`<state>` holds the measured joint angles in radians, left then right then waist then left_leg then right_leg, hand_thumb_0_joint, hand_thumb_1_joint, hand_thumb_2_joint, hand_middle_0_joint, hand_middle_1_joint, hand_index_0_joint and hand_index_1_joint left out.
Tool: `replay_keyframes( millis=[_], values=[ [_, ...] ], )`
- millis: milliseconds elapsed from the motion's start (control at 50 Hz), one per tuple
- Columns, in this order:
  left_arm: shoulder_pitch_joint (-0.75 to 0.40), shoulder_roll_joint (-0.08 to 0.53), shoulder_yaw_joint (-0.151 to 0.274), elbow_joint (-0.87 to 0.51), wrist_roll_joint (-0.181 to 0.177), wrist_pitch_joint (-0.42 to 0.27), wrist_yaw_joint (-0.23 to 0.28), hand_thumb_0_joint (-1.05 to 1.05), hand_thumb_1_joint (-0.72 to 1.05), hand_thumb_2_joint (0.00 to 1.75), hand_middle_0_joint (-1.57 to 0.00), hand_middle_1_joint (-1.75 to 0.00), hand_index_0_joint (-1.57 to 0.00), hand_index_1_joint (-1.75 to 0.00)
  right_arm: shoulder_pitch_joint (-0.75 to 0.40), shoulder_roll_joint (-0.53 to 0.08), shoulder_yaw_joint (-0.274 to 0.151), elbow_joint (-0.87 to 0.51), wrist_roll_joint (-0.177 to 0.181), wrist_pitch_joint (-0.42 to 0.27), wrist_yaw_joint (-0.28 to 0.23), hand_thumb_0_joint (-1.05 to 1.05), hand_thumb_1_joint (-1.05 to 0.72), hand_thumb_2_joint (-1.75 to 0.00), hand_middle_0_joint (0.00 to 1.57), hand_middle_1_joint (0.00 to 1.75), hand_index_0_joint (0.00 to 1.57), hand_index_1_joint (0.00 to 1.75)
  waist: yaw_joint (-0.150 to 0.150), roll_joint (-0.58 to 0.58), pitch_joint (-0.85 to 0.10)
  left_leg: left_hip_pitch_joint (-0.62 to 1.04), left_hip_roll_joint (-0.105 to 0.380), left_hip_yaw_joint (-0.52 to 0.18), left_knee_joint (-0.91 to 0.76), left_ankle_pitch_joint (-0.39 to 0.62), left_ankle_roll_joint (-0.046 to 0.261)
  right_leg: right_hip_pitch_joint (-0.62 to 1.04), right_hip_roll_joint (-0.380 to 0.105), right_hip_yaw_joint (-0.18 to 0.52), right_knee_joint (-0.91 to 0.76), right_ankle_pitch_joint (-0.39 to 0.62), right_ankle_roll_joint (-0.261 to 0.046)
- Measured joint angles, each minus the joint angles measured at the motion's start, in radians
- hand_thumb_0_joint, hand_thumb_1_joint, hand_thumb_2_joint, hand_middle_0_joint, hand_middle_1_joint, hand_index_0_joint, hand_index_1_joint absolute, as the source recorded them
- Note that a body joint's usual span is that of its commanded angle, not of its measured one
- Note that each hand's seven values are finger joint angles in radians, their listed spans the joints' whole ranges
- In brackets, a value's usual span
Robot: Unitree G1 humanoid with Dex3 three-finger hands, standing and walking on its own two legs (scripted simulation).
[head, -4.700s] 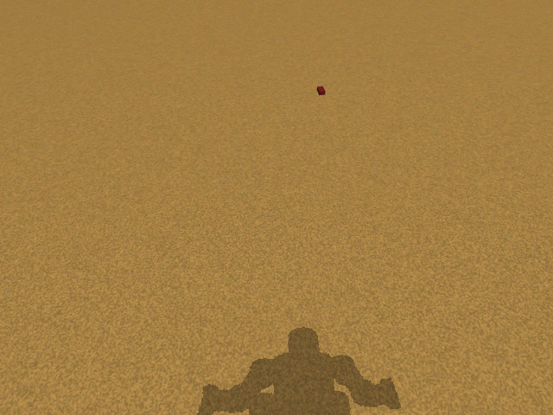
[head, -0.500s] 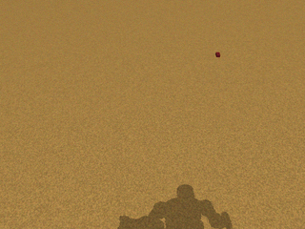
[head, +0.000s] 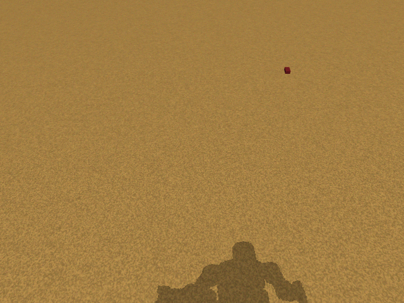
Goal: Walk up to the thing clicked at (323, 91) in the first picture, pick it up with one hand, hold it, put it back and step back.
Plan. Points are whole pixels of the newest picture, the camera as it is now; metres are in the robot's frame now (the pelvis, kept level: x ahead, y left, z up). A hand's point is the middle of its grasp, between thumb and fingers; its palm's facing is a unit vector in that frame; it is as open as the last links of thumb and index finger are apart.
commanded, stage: stand
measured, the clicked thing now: (287, 70) +2.09 -0.79 -0.77
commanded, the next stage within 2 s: walk up in 0.24 s
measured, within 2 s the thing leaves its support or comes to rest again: neither
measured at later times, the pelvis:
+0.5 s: pelvis -0.01 +0.03 -0.01, yaw -7 degrees
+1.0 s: pelvis -0.03 +0.03 -0.03, yaw -16 degrees
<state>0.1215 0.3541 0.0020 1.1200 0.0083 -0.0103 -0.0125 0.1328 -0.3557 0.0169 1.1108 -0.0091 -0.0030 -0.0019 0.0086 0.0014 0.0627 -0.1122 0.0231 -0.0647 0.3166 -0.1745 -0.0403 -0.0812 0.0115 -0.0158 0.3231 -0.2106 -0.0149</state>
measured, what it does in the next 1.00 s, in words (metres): steps on the spot, turning right: left foot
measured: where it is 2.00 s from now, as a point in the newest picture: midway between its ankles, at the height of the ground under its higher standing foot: outside the picture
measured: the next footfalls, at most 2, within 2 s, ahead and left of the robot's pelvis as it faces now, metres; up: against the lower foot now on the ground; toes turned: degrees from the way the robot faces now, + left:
left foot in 0.98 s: +0.06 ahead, +0.14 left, +0.00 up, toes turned -19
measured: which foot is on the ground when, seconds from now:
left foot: down 0.00-0.72, up 0.74-0.96, down 0.98-1.00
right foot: down 0.00-1.00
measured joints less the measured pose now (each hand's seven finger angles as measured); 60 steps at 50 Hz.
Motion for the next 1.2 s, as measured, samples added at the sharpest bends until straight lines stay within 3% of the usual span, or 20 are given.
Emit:
replay_keyframes(
  millis=[240, 360, 440, 480, 540, 600, 660, 700, 720, 740, 780, 820, 880, 940, 960, 1000, 1020, 1100, 1160, 1200],
  values=[
    [-0.003, 0.001, -0.002, -0.004, 0.000, 0.000, 0.003, 0.01, 0.90, 0.90, -0.20, -0.30, -0.20, -0.30, -0.007, 0.001, 0.001, -0.004, 0.000, 0.000, -0.002, 0.01, -0.91, -0.90, 0.20, 0.30, 0.21, 0.30, 0.000, 0.001, -0.001, 0.005, -0.001, 0.005, 0.002, -0.005, 0.002, 0.004, -0.001, 0.005, 0.001, -0.003, 0.002],
    [0.027, 0.000, 0.028, -0.058, -0.001, 0.010, 0.000, 0.01, 0.90, 0.90, -0.20, -0.30, -0.20, -0.30, -0.046, -0.026, -0.040, -0.062, 0.000, 0.012, 0.006, 0.01, -0.91, -0.90, 0.20, 0.30, 0.21, 0.30, 0.002, 0.019, 0.019, -0.050, 0.015, 0.055, 0.128, -0.072, 0.021, -0.055, 0.016, 0.055, 0.090, -0.030, 0.005],
    [0.031, 0.016, 0.038, -0.102, 0.000, 0.022, 0.002, 0.01, 0.90, 0.90, -0.21, -0.30, -0.20, -0.30, -0.050, -0.039, -0.061, -0.097, -0.002, 0.013, 0.007, 0.01, -0.91, -0.90, 0.20, 0.30, 0.21, 0.30, 0.002, -0.001, 0.030, -0.077, 0.002, 0.090, 0.181, -0.098, 0.032, -0.105, 0.004, 0.090, 0.170, -0.060, 0.021],
    [0.031, 0.033, 0.042, -0.121, 0.000, 0.028, 0.004, 0.01, 0.90, 0.90, -0.20, -0.30, -0.20, -0.30, -0.049, -0.034, -0.069, -0.111, -0.006, 0.013, 0.011, 0.01, -0.91, -0.90, 0.20, 0.30, 0.21, 0.30, 0.007, -0.025, 0.036, -0.082, -0.007, 0.117, 0.192, -0.104, 0.043, -0.146, -0.002, 0.111, 0.239, -0.076, 0.013],
    [0.033, 0.050, 0.050, -0.145, 0.004, 0.040, 0.009, 0.01, 0.90, 0.90, -0.20, -0.30, -0.20, -0.30, -0.038, -0.022, -0.081, -0.143, -0.018, 0.011, 0.015, 0.01, -0.91, -0.90, 0.20, 0.30, 0.21, 0.30, 0.003, -0.031, 0.057, -0.080, 0.011, 0.140, 0.203, -0.110, 0.052, -0.230, 0.019, 0.088, 0.486, -0.244, 0.001],
    [0.047, 0.058, 0.054, -0.172, -0.001, 0.041, 0.001, 0.01, 0.90, 0.90, -0.20, -0.30, -0.20, -0.30, -0.016, -0.016, -0.081, -0.169, -0.029, 0.009, 0.016, 0.01, -0.91, -0.90, 0.20, 0.30, 0.21, 0.30, 0.000, -0.023, 0.076, -0.072, 0.036, 0.153, 0.194, -0.104, 0.045, -0.250, 0.016, 0.053, 0.553, -0.297, -0.005],
    [0.069, 0.055, 0.056, -0.193, 0.006, 0.032, -0.011, 0.01, 0.90, 0.90, -0.20, -0.30, -0.20, -0.30, 0.000, -0.025, -0.081, -0.194, -0.031, 0.017, 0.022, 0.01, -0.91, -0.90, 0.20, 0.30, 0.21, 0.30, -0.004, -0.004, 0.093, -0.084, 0.062, 0.168, 0.229, -0.122, 0.033, -0.207, -0.003, 0.020, 0.419, -0.267, 0.000],
    [0.086, 0.053, 0.057, -0.200, 0.013, 0.025, -0.011, 0.01, 0.90, 0.90, -0.20, -0.30, -0.20, -0.30, 0.008, -0.033, -0.082, -0.211, -0.024, 0.028, 0.025, 0.01, -0.90, -0.90, 0.20, 0.30, 0.21, 0.30, -0.007, 0.005, 0.101, -0.105, 0.078, 0.179, 0.291, -0.156, 0.022, -0.159, -0.005, 0.007, 0.296, -0.179, -0.005],
    [0.093, 0.050, 0.059, -0.201, 0.016, 0.019, -0.008, 0.01, 0.90, 0.90, -0.20, -0.30, -0.20, -0.30, 0.010, -0.039, -0.082, -0.218, -0.018, 0.035, 0.025, 0.01, -0.90, -0.90, 0.20, 0.30, 0.21, 0.30, -0.008, 0.016, 0.106, -0.119, 0.092, 0.180, 0.335, -0.179, 0.019, -0.148, 0.004, 0.005, 0.261, -0.083, -0.003],
    [0.097, 0.040, 0.061, -0.200, 0.021, 0.013, -0.003, 0.01, 0.90, 0.90, -0.20, -0.30, -0.20, -0.30, 0.008, -0.044, -0.084, -0.220, -0.013, 0.045, 0.023, 0.01, -0.90, -0.90, 0.20, 0.30, 0.21, 0.30, -0.013, 0.034, 0.116, -0.138, 0.097, 0.158, 0.393, -0.214, 0.028, -0.150, 0.017, 0.002, 0.275, -0.074, -0.003],
    [0.112, 0.026, 0.053, -0.206, 0.025, 0.007, 0.001, 0.01, 0.90, 0.90, -0.20, -0.30, -0.20, -0.30, 0.007, -0.045, -0.084, -0.219, -0.006, 0.069, 0.016, 0.01, -0.91, -0.90, 0.20, 0.30, 0.21, 0.30, -0.007, 0.040, 0.116, -0.184, 0.055, 0.099, 0.540, -0.343, 0.039, -0.166, 0.024, 0.021, 0.304, -0.097, -0.009],
    [0.122, 0.013, 0.042, -0.213, 0.022, 0.004, 0.005, 0.01, 0.90, 0.90, -0.20, -0.30, -0.20, -0.30, 0.011, -0.044, -0.081, -0.216, -0.001, 0.078, 0.013, 0.01, -0.91, -0.90, 0.20, 0.30, 0.21, 0.30, -0.001, 0.041, 0.109, -0.218, 0.022, 0.072, 0.641, -0.383, 0.044, -0.169, 0.023, 0.041, 0.295, -0.095, -0.012],
    [0.127, 0.002, 0.032, -0.229, 0.022, 0.000, 0.012, 0.01, 0.90, 0.90, -0.21, -0.30, -0.20, -0.30, 0.026, -0.043, -0.072, -0.213, -0.002, 0.070, 0.014, 0.01, -0.91, -0.90, 0.20, 0.30, 0.21, 0.30, 0.000, 0.041, 0.093, -0.228, 0.011, 0.058, 0.623, -0.376, 0.041, -0.175, 0.020, 0.056, 0.277, -0.082, -0.006],
    [0.125, 0.005, 0.029, -0.251, 0.022, -0.003, 0.014, 0.01, 0.90, 0.90, -0.21, -0.30, -0.20, -0.30, 0.039, -0.038, -0.068, -0.206, -0.008, 0.060, 0.015, 0.01, -0.91, -0.90, 0.20, 0.30, 0.21, 0.30, 0.002, 0.034, 0.080, -0.195, 0.010, 0.046, 0.488, -0.358, 0.038, -0.191, 0.019, 0.067, 0.289, -0.084, 0.002],
    [0.122, 0.008, 0.028, -0.257, 0.020, -0.001, 0.014, 0.01, 0.90, 0.90, -0.21, -0.30, -0.20, -0.30, 0.042, -0.036, -0.068, -0.203, -0.010, 0.055, 0.015, 0.01, -0.91, -0.90, 0.20, 0.30, 0.21, 0.30, 0.001, 0.029, 0.077, -0.177, 0.009, 0.045, 0.430, -0.332, 0.039, -0.199, 0.018, 0.070, 0.303, -0.090, 0.006],
    [0.106, 0.020, 0.028, -0.257, 0.010, 0.010, 0.013, 0.01, 0.90, 0.90, -0.21, -0.30, -0.20, -0.30, 0.044, -0.024, -0.072, -0.193, -0.016, 0.039, 0.011, 0.01, -0.91, -0.90, 0.20, 0.30, 0.21, 0.30, -0.002, 0.000, 0.077, -0.137, -0.009, 0.060, 0.317, -0.163, 0.037, -0.217, 0.001, 0.086, 0.347, -0.110, 0.020],
    [0.097, 0.025, 0.030, -0.251, 0.003, 0.018, 0.014, 0.01, 0.90, 0.90, -0.21, -0.30, -0.20, -0.30, 0.045, -0.015, -0.071, -0.188, -0.021, 0.032, 0.009, 0.01, -0.91, -0.90, 0.20, 0.30, 0.21, 0.30, 0.002, -0.021, 0.076, -0.127, -0.018, 0.077, 0.305, -0.140, 0.034, -0.225, -0.004, 0.109, 0.366, -0.114, 0.015],
    [0.072, 0.039, 0.036, -0.221, -0.004, 0.029, 0.015, 0.01, 0.90, 0.90, -0.20, -0.30, -0.20, -0.30, 0.059, 0.005, -0.057, -0.183, -0.022, 0.009, 0.017, 0.01, -0.91, -0.90, 0.20, 0.30, 0.21, 0.30, -0.013, -0.029, 0.060, -0.111, 0.007, 0.088, 0.288, -0.150, 0.036, -0.254, 0.039, 0.129, 0.522, -0.297, -0.003],
    [0.060, 0.049, 0.043, -0.209, -0.006, 0.018, 0.008, 0.01, 0.90, 0.90, -0.20, -0.30, -0.20, -0.30, 0.062, 0.005, -0.048, -0.184, -0.024, -0.002, 0.017, 0.01, -0.91, -0.90, 0.20, 0.30, 0.21, 0.30, -0.014, -0.025, 0.055, -0.103, 0.029, 0.096, 0.270, -0.142, 0.026, -0.223, 0.028, 0.089, 0.472, -0.291, -0.004],
    [0.057, 0.051, 0.045, -0.202, -0.003, 0.007, 0.006, 0.01, 0.90, 0.90, -0.20, -0.30, -0.20, -0.30, 0.057, -0.004, -0.045, -0.188, -0.022, 0.001, 0.018, 0.01, -0.90, -0.90, 0.20, 0.30, 0.21, 0.30, -0.014, -0.016, 0.056, -0.109, 0.043, 0.104, 0.283, -0.150, 0.018, -0.170, 0.018, 0.062, 0.342, -0.221, -0.006]
  ],
)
